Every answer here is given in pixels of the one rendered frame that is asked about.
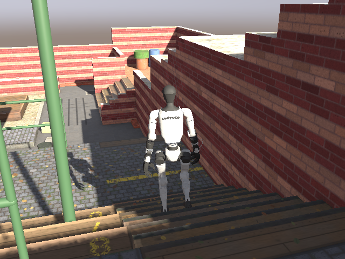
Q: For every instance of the robot left thigh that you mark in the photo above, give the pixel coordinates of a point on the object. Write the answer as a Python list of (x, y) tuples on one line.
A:
[(160, 164)]

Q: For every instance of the humanoid robot torso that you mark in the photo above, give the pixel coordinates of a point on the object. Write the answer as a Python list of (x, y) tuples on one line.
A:
[(171, 127)]

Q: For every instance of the left robot upper arm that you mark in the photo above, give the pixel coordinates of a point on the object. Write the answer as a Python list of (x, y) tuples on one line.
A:
[(152, 124)]

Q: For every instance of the robot left hand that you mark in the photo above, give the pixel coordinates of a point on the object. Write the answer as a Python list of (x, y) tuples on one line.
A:
[(145, 168)]

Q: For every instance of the right robot forearm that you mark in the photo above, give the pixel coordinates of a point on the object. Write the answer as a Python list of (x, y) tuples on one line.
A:
[(194, 142)]

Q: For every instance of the right robot upper arm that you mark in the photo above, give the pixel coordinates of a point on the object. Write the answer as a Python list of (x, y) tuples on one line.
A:
[(190, 122)]

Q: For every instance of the robot right hand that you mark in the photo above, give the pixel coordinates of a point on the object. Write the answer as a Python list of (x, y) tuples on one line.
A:
[(195, 155)]

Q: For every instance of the left robot forearm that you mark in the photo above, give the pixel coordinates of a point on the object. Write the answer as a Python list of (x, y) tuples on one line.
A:
[(149, 149)]

